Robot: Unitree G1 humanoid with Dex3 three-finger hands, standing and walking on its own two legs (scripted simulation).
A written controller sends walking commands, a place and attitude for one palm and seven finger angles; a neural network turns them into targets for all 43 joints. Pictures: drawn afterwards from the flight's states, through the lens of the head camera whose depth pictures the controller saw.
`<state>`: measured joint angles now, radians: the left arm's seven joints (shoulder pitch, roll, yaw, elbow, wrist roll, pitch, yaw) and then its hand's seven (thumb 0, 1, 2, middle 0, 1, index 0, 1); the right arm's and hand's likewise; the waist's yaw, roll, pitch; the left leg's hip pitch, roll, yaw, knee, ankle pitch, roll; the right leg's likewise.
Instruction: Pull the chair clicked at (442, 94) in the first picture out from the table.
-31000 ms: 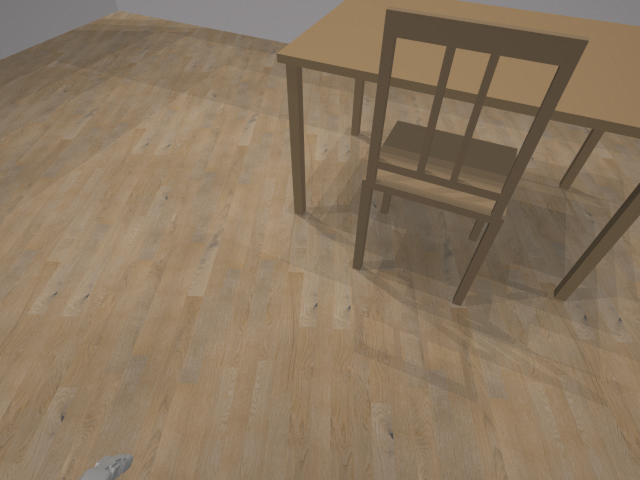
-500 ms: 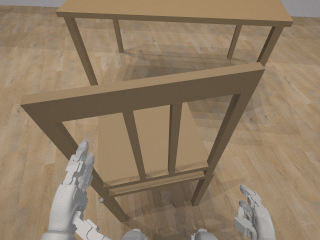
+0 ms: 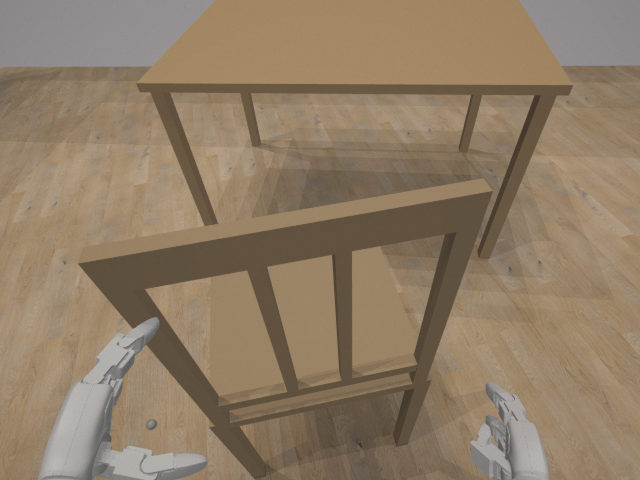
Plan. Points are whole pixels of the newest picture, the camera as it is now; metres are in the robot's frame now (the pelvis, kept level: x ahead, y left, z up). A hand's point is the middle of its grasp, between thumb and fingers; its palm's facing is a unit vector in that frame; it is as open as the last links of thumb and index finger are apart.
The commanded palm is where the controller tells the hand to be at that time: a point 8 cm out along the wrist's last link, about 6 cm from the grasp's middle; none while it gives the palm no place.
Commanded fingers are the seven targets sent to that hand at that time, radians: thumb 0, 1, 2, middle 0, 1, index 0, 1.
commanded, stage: draw the hand back to the body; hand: left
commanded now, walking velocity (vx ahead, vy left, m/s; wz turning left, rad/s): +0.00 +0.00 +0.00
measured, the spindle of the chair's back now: (278, 338) +0.31 +0.10 -0.03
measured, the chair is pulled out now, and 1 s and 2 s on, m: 0.60 0.60 0.60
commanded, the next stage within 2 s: step back with the hand held close in 0.80 s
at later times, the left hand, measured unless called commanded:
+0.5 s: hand (34, 334) +0.20 +0.27 +0.18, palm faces +0.47 -0.76 -0.44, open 8.3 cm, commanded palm +0.15 +0.31 +0.20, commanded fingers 0.00 0.90 0.90 -0.20 -0.30 -0.20 -0.30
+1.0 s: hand (21, 315) +0.21 +0.28 +0.19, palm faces +0.46 -0.77 -0.45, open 7.4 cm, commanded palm +0.16 +0.31 +0.20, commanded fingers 0.00 0.90 0.90 -0.20 -0.30 -0.20 -0.30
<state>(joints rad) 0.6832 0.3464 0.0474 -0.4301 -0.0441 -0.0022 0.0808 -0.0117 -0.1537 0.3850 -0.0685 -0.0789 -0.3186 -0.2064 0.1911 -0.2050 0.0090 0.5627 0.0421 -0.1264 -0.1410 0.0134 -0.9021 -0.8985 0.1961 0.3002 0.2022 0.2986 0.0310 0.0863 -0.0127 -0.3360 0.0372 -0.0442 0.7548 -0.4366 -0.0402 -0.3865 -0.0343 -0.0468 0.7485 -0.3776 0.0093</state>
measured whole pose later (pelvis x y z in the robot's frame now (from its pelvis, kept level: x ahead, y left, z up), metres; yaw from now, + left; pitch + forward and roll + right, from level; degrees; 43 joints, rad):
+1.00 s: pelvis +0.01 +0.02 +0.03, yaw -2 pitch -3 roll -1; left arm 0.47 0.35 0.38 -0.44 -0.06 -0.11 0.13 0.01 0.89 0.90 -0.22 -0.30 -0.21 -0.30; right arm 0.15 -0.21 0.00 0.65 0.02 -0.12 -0.08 0.01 -0.90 -0.90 0.20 0.30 0.20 0.30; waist 0.08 0.08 0.06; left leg -0.10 0.03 0.00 0.47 -0.32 -0.01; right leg -0.15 -0.03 -0.02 0.43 -0.24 0.03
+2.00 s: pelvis -0.08 +0.01 +0.01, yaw -1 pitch +1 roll +0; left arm 0.57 0.41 0.46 -0.53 -0.02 -0.26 0.17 0.01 0.89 0.90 -0.22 -0.30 -0.21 -0.30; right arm 0.20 -0.20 -0.03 0.62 0.00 -0.13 -0.09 0.01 -0.90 -0.90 0.20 0.30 0.20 0.30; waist 0.02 0.04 0.05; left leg -0.43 0.02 -0.03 0.66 -0.31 -0.01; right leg -0.45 -0.02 0.00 0.56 -0.14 0.02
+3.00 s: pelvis -0.10 +0.02 +0.02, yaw -2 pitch +3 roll -2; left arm 0.55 0.42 0.48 -0.60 -0.05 -0.28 0.15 0.01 0.89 0.90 -0.22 -0.30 -0.21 -0.30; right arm 0.17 -0.14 -0.03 0.67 -0.03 -0.20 -0.05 0.01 -0.90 -0.90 0.20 0.30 0.20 0.30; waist 0.01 -0.02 0.07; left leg -0.38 0.05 -0.01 0.56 -0.23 0.00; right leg -0.39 0.02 0.00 0.73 -0.37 0.00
